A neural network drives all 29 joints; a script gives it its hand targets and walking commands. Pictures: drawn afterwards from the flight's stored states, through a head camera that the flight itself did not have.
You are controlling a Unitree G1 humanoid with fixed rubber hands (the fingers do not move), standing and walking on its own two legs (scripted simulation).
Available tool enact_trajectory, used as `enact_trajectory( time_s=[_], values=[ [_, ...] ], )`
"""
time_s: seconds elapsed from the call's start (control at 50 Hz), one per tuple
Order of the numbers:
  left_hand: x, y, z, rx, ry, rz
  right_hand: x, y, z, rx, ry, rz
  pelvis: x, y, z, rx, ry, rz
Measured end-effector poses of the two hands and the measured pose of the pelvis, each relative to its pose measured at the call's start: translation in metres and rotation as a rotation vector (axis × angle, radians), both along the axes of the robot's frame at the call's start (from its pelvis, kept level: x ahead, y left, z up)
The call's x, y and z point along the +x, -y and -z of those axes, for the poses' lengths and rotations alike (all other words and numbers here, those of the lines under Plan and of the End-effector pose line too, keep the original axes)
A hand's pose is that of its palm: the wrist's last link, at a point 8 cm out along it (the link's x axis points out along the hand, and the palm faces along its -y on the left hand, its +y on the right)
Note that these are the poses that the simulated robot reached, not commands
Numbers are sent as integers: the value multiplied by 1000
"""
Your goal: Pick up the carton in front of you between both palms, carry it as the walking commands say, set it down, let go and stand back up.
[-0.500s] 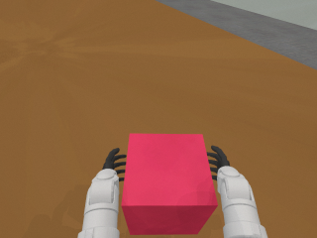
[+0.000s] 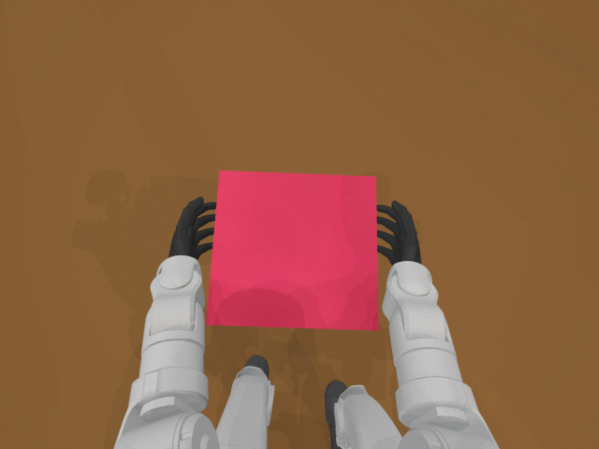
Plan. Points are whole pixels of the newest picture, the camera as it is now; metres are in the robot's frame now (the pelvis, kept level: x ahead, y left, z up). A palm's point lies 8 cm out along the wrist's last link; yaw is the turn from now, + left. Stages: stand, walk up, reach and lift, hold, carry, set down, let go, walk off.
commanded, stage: set down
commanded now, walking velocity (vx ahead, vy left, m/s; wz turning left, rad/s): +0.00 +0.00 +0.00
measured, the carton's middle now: (294, 260) +0.38 +0.05 -0.17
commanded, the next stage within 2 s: none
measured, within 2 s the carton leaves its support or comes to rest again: rests again in 1.86 s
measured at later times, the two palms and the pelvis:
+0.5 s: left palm (194, 246) +0.41 +0.23 -0.22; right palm (362, 249) +0.42 -0.07 -0.21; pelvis -0.04 +0.02 -0.14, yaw -3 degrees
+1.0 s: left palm (201, 254) +0.43 +0.25 -0.38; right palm (336, 253) +0.45 -0.05 -0.37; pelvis -0.06 +0.01 -0.25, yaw -5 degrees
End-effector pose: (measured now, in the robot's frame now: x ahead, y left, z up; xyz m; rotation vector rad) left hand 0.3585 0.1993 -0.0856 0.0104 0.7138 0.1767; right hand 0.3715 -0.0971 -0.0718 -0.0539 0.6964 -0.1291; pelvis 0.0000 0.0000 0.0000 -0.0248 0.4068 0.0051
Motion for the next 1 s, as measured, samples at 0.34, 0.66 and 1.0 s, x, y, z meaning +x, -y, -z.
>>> enact_trajectory(
  time_s=[0.34,0.66,1.0],
  values=[
    [38,-20,88,-41,49,-21,33,-20,90,51,50,45,-27,-16,95,-17,-272,17],
    [54,-35,191,-19,26,-35,60,-35,191,42,28,4,-43,-18,183,-39,-376,27],
    [68,-51,290,8,-9,-46,80,-51,297,43,-5,-30,-60,-12,254,-34,-399,47]
  ],
)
